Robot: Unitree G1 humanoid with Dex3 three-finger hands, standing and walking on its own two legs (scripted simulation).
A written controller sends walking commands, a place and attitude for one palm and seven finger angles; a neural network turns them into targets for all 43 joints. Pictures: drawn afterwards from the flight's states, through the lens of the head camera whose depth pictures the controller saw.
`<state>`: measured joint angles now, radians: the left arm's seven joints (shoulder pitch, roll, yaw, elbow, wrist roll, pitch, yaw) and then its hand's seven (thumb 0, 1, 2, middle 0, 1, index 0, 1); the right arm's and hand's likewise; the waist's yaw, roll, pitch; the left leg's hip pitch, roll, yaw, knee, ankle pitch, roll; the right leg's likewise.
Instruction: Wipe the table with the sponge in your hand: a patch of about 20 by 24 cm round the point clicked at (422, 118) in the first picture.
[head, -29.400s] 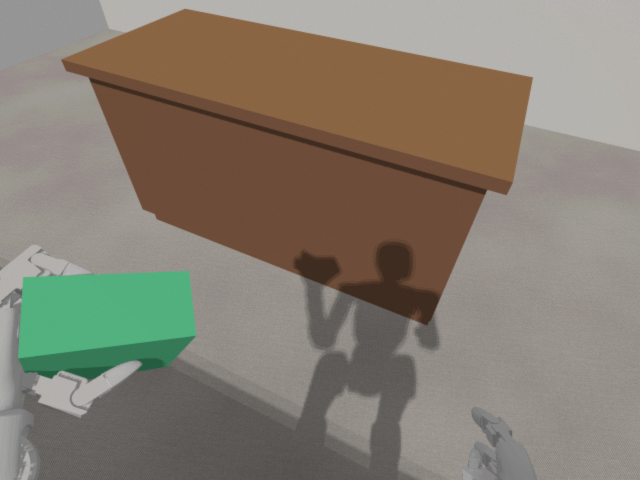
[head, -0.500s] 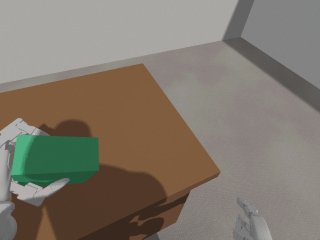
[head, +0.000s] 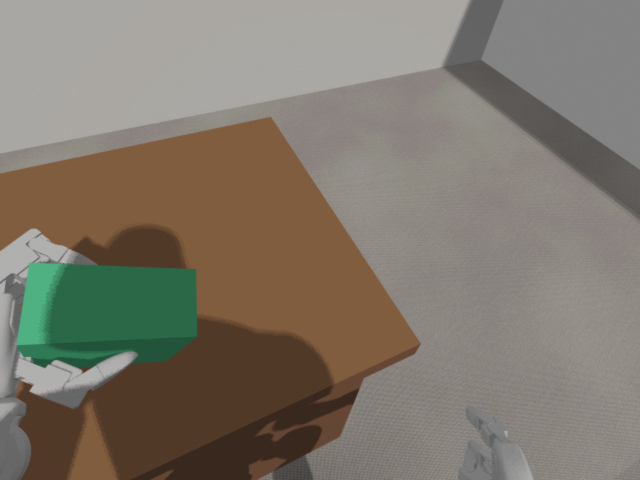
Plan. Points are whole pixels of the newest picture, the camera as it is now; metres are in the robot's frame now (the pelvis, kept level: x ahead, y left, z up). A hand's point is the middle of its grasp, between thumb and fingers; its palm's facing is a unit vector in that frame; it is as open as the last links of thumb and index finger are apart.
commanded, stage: shuffle to correct the standing spot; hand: left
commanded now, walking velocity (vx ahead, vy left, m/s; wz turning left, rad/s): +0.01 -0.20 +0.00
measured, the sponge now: (135, 320) +0.24 +0.20 +0.13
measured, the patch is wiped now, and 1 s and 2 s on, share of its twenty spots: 0.00 0.00 0.00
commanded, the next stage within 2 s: none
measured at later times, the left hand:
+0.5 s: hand (140, 325) +0.22 +0.18 +0.16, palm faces +0.36 -0.87 -0.33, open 10.3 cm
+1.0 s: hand (152, 325) +0.22 +0.18 +0.15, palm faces +0.33 -0.86 -0.39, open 10.3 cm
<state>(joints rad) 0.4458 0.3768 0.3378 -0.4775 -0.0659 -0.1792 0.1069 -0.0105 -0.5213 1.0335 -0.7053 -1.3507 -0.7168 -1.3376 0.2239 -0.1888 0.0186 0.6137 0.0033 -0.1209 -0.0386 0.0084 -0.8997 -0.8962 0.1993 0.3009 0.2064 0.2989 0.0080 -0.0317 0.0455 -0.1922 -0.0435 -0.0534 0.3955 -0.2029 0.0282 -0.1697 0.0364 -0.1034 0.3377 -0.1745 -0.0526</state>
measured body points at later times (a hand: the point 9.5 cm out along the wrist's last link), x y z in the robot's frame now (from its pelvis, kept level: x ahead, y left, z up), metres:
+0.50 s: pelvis +0.00 -0.05 -0.01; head +0.01 -0.04 +0.44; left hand +0.19 +0.23 +0.18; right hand +0.17 -0.29 -0.09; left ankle +0.00 +0.10 -0.74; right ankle +0.01 -0.08 -0.75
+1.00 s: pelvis +0.01 -0.06 -0.01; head +0.02 -0.06 +0.44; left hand +0.20 +0.22 +0.18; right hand +0.17 -0.30 -0.10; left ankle +0.00 +0.09 -0.74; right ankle +0.01 -0.08 -0.75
